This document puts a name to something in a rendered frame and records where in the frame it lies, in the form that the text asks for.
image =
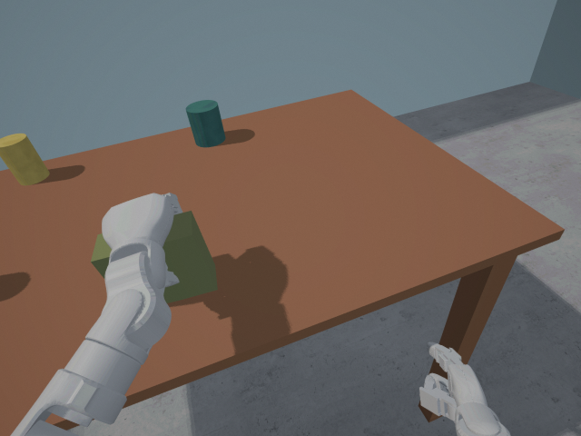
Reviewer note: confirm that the right robot hand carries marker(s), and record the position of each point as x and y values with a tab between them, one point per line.
442	396

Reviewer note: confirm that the robot left forearm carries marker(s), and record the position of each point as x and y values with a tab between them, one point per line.
135	317

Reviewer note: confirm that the robot right forearm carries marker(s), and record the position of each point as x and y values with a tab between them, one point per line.
476	419

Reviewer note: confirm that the table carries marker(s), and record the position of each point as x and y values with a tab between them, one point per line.
315	213

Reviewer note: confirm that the left robot hand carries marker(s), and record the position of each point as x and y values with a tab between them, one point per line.
148	217

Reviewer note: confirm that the sponge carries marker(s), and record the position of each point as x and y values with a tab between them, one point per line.
186	255

